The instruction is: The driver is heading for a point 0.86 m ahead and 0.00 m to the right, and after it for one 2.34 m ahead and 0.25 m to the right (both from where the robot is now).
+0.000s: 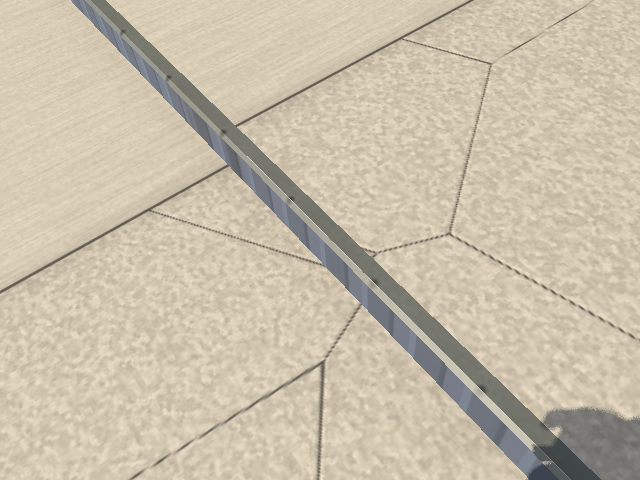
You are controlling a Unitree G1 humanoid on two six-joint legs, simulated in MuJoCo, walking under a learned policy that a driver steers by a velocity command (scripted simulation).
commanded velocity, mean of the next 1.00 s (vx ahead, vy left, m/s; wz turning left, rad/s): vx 0.40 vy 0.00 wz -0.19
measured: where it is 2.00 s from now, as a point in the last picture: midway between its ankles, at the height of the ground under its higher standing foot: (340, 277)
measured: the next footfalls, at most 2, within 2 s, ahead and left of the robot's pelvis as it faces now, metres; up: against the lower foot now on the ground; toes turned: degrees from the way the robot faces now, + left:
left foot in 0.32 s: +0.15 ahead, +0.12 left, +0.00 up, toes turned -15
right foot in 0.78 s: +0.38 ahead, -0.14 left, +0.00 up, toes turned -16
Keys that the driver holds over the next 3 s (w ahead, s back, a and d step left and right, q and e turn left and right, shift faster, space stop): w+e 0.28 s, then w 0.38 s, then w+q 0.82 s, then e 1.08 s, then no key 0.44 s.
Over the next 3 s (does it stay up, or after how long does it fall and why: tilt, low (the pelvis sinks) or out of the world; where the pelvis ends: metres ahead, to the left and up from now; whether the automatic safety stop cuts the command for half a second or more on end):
stays up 1.02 0.02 0.11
